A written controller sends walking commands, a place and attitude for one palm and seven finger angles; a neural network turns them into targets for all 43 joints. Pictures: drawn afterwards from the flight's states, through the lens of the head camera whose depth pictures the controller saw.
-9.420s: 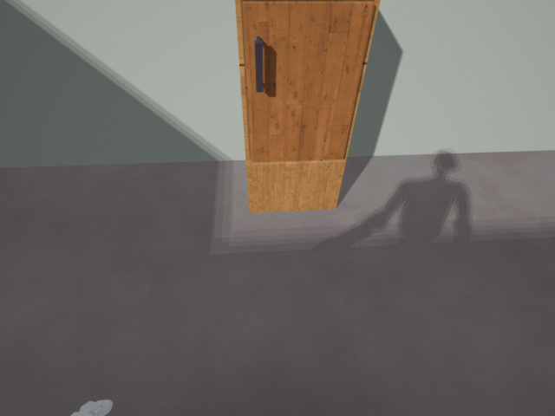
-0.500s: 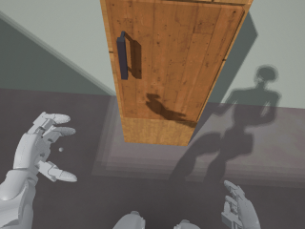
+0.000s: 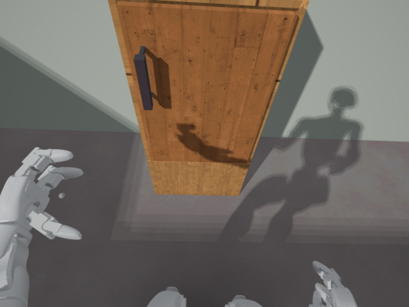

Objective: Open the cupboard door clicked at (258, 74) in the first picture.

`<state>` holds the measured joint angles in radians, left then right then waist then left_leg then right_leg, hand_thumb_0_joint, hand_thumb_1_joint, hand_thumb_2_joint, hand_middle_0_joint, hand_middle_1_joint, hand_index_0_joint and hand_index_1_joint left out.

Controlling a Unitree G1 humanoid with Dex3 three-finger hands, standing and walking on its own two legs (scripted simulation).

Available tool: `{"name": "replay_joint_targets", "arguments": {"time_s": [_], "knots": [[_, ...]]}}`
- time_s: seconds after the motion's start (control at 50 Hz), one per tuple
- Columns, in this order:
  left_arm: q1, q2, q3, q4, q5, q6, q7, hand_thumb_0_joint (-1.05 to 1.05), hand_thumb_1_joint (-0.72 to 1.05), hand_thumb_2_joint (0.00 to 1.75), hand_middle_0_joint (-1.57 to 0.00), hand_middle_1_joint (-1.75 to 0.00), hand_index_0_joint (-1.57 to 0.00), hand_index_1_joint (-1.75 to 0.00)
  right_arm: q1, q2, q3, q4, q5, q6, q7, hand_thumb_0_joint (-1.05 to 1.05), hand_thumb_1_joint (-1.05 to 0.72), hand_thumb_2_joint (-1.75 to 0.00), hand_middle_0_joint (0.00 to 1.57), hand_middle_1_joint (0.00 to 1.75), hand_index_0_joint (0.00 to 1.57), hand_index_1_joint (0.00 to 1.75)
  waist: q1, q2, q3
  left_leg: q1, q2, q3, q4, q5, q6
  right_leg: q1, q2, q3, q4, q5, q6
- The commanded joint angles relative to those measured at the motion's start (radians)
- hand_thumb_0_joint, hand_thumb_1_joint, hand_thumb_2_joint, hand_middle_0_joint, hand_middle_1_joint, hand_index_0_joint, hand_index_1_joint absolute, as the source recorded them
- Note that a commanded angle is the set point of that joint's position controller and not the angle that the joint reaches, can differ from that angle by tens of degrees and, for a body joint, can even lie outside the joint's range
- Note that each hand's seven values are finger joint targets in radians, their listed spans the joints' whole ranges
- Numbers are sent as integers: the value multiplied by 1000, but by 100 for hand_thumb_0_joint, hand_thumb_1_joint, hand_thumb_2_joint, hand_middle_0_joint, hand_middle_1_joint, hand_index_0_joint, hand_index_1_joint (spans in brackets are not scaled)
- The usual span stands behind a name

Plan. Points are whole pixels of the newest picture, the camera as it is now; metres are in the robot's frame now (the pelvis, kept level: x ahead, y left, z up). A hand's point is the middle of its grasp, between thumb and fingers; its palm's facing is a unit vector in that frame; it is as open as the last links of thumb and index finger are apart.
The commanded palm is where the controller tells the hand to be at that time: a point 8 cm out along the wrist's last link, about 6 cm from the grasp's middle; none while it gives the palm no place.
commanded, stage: raise the hand with hooked fingers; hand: left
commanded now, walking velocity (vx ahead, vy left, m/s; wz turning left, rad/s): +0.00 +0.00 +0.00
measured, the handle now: (145, 79) +0.63 +0.19 +0.05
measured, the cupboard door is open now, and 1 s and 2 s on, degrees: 0 0 0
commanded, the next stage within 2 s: move the hooked fingers beside the handle in 0.22 s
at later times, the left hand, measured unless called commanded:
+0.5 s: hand (73, 184) +0.31 +0.26 +0.06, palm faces +0.05 -1.00 -0.02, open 14.0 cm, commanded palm +0.29 +0.31 +0.06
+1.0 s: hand (95, 142) +0.42 +0.26 +0.05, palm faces +0.04 -1.00 -0.01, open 14.0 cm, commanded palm +0.40 +0.30 +0.06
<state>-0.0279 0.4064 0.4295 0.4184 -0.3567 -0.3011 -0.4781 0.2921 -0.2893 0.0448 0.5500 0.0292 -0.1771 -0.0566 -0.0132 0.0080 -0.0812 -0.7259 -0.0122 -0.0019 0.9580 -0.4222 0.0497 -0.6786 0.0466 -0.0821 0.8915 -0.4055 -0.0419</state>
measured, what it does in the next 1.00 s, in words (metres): stands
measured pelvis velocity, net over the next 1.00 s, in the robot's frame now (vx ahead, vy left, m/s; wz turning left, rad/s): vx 0.01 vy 0.00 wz -0.02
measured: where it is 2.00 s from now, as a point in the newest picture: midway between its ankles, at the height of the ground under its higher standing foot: outside the picture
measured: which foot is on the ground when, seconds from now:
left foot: down 0.00-1.00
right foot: down 0.00-1.00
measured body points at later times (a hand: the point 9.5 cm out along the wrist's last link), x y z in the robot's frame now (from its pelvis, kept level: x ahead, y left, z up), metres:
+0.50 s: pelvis +0.00 -0.01 +0.00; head +0.06 +0.00 +0.44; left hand +0.30 +0.31 +0.06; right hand +0.16 -0.25 -0.09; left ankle +0.03 +0.08 -0.69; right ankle +0.02 -0.10 -0.69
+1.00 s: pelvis +0.01 +0.00 -0.01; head +0.10 +0.02 +0.43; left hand +0.41 +0.31 +0.05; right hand +0.09 -0.26 -0.11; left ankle +0.03 +0.08 -0.69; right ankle +0.02 -0.10 -0.69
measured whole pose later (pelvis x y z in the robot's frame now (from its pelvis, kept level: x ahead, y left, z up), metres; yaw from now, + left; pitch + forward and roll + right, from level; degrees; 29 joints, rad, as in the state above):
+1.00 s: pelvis +0.01 +0.00 -0.01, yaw -1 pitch +16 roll -3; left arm -0.48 0.48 0.44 0.84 -0.23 -0.33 -0.41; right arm 0.34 -0.28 0.05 0.60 0.03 -0.08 -0.05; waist -0.07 0.01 -0.10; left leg -0.84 0.00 0.02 1.00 -0.45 0.05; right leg -0.80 0.05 -0.06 0.93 -0.42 -0.04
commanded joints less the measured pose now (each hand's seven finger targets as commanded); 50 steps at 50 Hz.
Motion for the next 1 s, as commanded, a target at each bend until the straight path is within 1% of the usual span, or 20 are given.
{"name": "replay_joint_targets", "arguments": {"time_s": [0.0, 0.06, 0.14, 0.22, 0.3, 0.34, 0.36, 0.38, 0.4, 0.44, 0.54, 0.56, 0.62, 0.68, 0.72, 0.8, 0.86, 0.88, 0.92, 0.98], "knots": [[-181, 254, 81, -226, -14, -81, 22, 0, -50, 30, -30, -120, -30, -120, -33, -132, -57, -140, 3, -57, -10, 0, -90, -90, 20, 30, 20, 30, 17, 123, -260, 142, 8, -52, -158, 179, -24, 143, -9, 74, -119, 113, 0], [-166, 258, 79, -241, -17, -82, 17, 0, -50, 30, -30, -120, -30, -120, -30, -136, -57, -140, 2, -59, -12, 0, -90, -90, 20, 30, 20, 30, 14, 98, -289, 146, 9, -50, -145, 212, -19, 168, -5, 83, -116, 156, 2], [-174, 243, 78, -183, -22, -68, 13, 0, -50, 30, -30, -120, -30, -120, -43, -134, -53, -135, 11, -55, -18, 0, -90, -90, 20, 30, 20, 30, 5, 58, -214, 94, 9, -46, -150, 145, -18, 142, -12, 92, -138, 86, 10], [-196, 243, 85, -166, -28, -63, 11, 0, -50, 30, -30, -120, -30, -120, -42, -131, -50, -134, 10, -54, -22, 0, -90, -90, 20, 30, 20, 30, 9, 33, -237, 83, 7, -43, -139, 154, -15, 165, -17, 109, -141, 92, 13], [-199, 236, 63, -194, -18, -74, 2, 0, -50, 30, -30, -120, -30, -120, -41, -128, -51, -132, 9, -58, -19, 0, -90, -90, 20, 30, 20, 30, 10, 73, -267, 105, 8, -41, -132, 197, -16, 176, -18, 107, -124, 153, 11], [-272, 228, 42, -195, -9, -77, 7, 0, -50, 30, -30, -120, -30, -120, -40, -129, -49, -122, 10, -60, -23, 0, -90, -90, 20, 30, 20, 30, -6, 95, -259, 120, 10, -45, -132, 192, -17, 140, -15, 93, -115, 152, 12], [-332, 231, 37, -184, -10, -78, 9, 0, -50, 30, -30, -120, -30, -120, -35, -132, -47, -116, 5, -61, -25, 0, -90, -90, 20, 30, 20, 30, -21, 64, -252, 106, 11, -48, -119, 187, -15, 129, -10, 98, -110, 150, 12], [-337, 270, 76, -160, -6, -78, 14, 0, -50, 30, -30, -120, -30, -120, -30, -134, -51, -105, 6, -58, -27, 0, -90, -90, 20, 30, 20, 30, -12, 67, -258, 99, 12, -48, -120, 181, -18, 134, -12, 100, -112, 141, 12], [-365, 246, 48, -147, -1, -79, 15, 0, -50, 30, -30, -120, -30, -120, -31, -132, -47, -103, 7, -58, -29, 0, -90, -90, 20, 30, 20, 30, -22, 70, -251, 101, 11, -48, -121, 170, -17, 119, -14, 98, -113, 128, 13], [-402, 269, 67, -102, 4, -82, 21, 0, -50, 30, -30, -120, -30, -120, -27, -134, -49, -94, 9, -56, -34, 0, -90, -90, 20, 30, 20, 30, -22, 47, -257, 83, 12, -49, -120, 144, -17, 121, -18, 105, -117, 98, 17], [-464, 260, 31, -42, 30, -66, 21, 0, -50, 30, -30, -120, -30, -120, -8, -133, -49, -88, 10, -46, -31, 0, -90, -90, 20, 30, 20, 30, -19, 108, -303, 122, 12, -48, -121, 202, -20, 118, -15, 90, -95, 171, 11], [-486, 284, 44, -36, 35, -64, 22, 0, -50, 30, -30, -120, -30, -120, 2, -140, -50, -86, 7, -41, -30, 0, -90, -90, 20, 30, 20, 30, -17, 109, -320, 127, 13, -52, -115, 219, -21, 114, -10, 85, -82, 185, 7], [-556, 295, 47, 36, 48, -49, 36, 0, -50, 30, -30, -120, -30, -120, 17, -141, -51, -80, 8, -24, -29, 0, -90, -90, 20, 30, 20, 30, -31, 62, -312, 97, 16, -51, -116, 198, -20, 103, -12, 85, -86, 174, 16], [-599, 334, 80, 55, 56, -60, 50, 0, -50, 30, -30, -120, -30, -120, 34, -145, -53, -82, 4, -10, -23, 0, -90, -90, 20, 30, 20, 30, -18, 82, -352, 108, 17, -53, -112, 246, -23, 119, -9, 78, -67, 218, 10], [-585, 307, 61, 61, 63, -68, 60, 0, -50, 30, -30, -120, -30, -120, 47, -142, -58, -86, 4, -2, -15, 0, -90, -90, 20, 30, 20, 30, -15, 103, -373, 134, 18, -50, -114, 282, -27, 115, -8, 73, -63, 244, 10], [-616, 330, 79, 137, 77, -77, 71, 0, -50, 30, -30, -120, -30, -120, 76, -149, -62, -73, 0, 23, -8, 0, -90, -90, 20, 30, 20, 30, -28, 62, -371, 109, 22, -46, -104, 297, -24, 111, -2, 75, -57, 268, 14], [-739, 314, 40, 183, 93, -80, 69, 0, -50, 30, -30, -120, -30, -120, 88, -154, -61, -62, 0, 39, -6, 0, -90, -90, 20, 30, 20, 30, -56, 83, -336, 97, 24, -50, -100, 266, -22, 60, 1, 70, -52, 232, 11], [-754, 357, 71, 191, 101, -86, 73, 0, -50, 30, -30, -120, -30, -120, 98, -159, -67, -54, 0, 45, -7, 0, -90, -90, 20, 30, 20, 30, -49, 84, -360, 105, 27, -51, -100, 263, -24, 60, 0, 72, -53, 224, 12], [-790, 351, 60, 207, 109, -97, 76, 0, -50, 30, -30, -120, -30, -120, 113, -159, -68, -50, -2, 53, -7, 0, -90, -90, 20, 30, 20, 30, -58, 84, -394, 125, 28, -54, -94, 288, -24, 56, 0, 71, -48, 240, 13], [-874, 358, 48, 208, 123, -126, 83, 0, -50, 30, -30, -120, -30, -120, 129, -159, -68, -35, -7, 64, -2, 0, -90, -90, 20, 30, 20, 30, -65, 151, -429, 186, 34, -67, -84, 344, -34, 13, 4, 65, -36, 249, 9]]}}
